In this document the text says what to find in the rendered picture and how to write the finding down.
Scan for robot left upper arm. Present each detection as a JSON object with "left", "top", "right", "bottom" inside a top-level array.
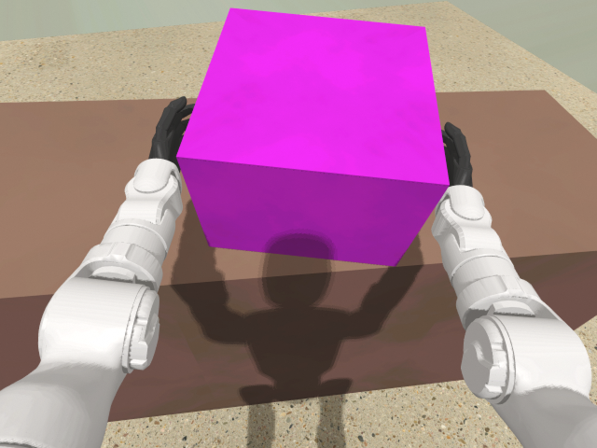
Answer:
[{"left": 0, "top": 277, "right": 160, "bottom": 448}]

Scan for robot right hand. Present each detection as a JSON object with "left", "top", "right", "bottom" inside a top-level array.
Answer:
[{"left": 441, "top": 122, "right": 473, "bottom": 188}]

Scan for carton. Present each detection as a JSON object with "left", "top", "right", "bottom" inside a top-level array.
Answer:
[{"left": 176, "top": 8, "right": 450, "bottom": 266}]

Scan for robot right forearm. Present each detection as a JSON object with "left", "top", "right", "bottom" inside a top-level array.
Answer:
[{"left": 431, "top": 185, "right": 591, "bottom": 393}]

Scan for robot right upper arm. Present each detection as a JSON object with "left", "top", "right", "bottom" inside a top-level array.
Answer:
[{"left": 461, "top": 315, "right": 597, "bottom": 448}]

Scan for robot left forearm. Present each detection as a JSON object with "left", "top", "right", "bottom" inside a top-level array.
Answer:
[{"left": 38, "top": 159, "right": 183, "bottom": 359}]

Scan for pedestal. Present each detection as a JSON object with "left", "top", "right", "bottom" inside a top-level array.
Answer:
[{"left": 0, "top": 90, "right": 597, "bottom": 422}]

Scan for robot left hand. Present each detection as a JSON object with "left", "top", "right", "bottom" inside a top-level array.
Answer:
[{"left": 148, "top": 96, "right": 195, "bottom": 173}]

